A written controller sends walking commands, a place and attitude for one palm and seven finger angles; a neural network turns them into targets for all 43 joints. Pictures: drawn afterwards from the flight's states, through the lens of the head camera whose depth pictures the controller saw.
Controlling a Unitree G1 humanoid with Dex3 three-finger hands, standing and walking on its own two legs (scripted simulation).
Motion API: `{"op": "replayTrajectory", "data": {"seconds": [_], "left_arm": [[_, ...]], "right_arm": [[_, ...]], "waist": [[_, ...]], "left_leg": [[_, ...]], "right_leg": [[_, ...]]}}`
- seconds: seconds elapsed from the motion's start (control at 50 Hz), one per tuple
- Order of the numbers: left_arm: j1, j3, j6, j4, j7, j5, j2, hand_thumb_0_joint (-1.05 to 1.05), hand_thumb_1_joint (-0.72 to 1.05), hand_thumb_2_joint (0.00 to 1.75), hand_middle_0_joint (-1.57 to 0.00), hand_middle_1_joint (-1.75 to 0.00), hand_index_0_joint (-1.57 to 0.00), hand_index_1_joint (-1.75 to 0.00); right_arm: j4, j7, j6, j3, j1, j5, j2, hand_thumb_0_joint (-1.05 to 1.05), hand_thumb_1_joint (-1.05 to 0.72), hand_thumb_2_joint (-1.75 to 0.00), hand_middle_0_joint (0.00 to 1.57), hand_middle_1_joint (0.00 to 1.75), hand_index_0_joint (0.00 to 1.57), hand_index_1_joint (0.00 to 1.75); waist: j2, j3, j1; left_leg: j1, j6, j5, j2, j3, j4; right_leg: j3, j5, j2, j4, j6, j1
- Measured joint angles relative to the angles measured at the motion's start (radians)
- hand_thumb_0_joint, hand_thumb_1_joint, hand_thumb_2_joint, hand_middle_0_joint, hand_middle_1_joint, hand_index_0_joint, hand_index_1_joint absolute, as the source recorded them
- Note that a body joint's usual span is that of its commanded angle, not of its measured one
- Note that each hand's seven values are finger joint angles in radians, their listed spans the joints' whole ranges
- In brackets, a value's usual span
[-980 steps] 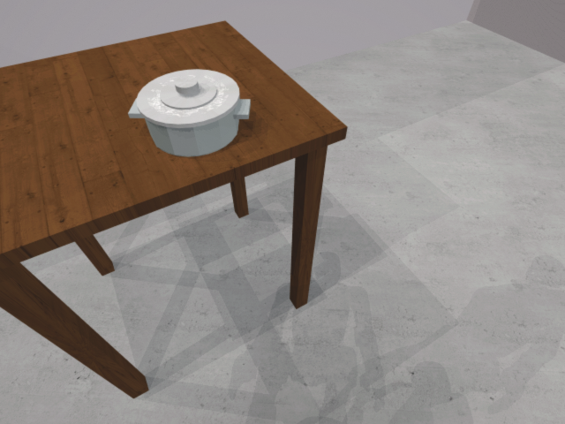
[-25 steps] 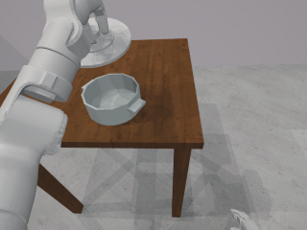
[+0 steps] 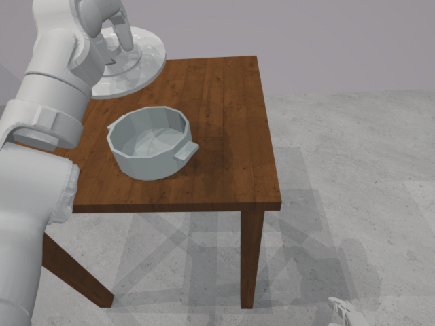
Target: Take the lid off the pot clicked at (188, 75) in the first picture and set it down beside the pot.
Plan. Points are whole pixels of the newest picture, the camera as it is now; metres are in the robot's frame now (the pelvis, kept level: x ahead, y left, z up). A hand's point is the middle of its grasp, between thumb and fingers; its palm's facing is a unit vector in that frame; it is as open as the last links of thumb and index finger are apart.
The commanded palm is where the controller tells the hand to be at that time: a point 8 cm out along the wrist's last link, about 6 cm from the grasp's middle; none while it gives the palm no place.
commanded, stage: move the lid sideways beside the pot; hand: left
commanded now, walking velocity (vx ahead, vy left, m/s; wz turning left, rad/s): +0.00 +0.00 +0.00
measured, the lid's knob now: (108, 48) +0.49 +0.18 +0.30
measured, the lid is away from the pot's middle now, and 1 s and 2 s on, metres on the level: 0.03 0.18 0.24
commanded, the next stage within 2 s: lower the lid onto the table in 1.76 s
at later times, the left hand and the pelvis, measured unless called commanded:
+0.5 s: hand (52, 56) +0.44 +0.25 +0.31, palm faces -0.10 -0.05 -0.99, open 6.5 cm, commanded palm +0.42 +0.25 +0.38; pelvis +0.00 +0.01 +0.00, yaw +1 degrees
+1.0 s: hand (15, 62) +0.44 +0.31 +0.31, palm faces -0.12 -0.07 -0.99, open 6.5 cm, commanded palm +0.42 +0.31 +0.38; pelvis +0.00 +0.01 +0.00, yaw +1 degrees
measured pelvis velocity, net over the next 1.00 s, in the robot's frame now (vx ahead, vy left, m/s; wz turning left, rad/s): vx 0.00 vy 0.01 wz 0.02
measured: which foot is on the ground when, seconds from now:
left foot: down 0.00-1.00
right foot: down 0.00-1.00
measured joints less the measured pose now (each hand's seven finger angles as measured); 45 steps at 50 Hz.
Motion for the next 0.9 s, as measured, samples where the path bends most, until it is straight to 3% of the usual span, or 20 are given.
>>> {"op": "replayTrajectory", "data": {"seconds": [0.22,0.9], "left_arm": [[0.021,-0.021,-0.018,-0.019,-0.016,-0.007,0.077,0.05,0.30,0.78,-0.69,-0.88,-0.79,-0.93],[0.013,0.089,-0.115,0.092,-0.011,0.045,0.226,0.06,0.30,0.78,-0.69,-0.88,-0.80,-0.93]], "right_arm": [[0.000,-0.008,-0.006,-0.004,-0.003,0.011,-0.008,0.01,-0.91,-0.90,0.20,0.30,0.20,0.30],[-0.009,-0.006,0.035,-0.002,0.027,0.024,-0.006,0.01,-0.91,-0.90,0.20,0.30,0.20,0.30]], "waist": [[-0.012,0.017,0.004],[-0.013,0.026,-0.016]], "left_leg": [[-0.016,-0.002,-0.003,0.001,-0.023,0.019],[-0.049,0.013,0.000,-0.002,-0.021,0.023]], "right_leg": [[-0.023,0.002,0.003,-0.006,-0.003,0.003],[-0.021,0.026,0.001,-0.041,0.012,-0.012]]}}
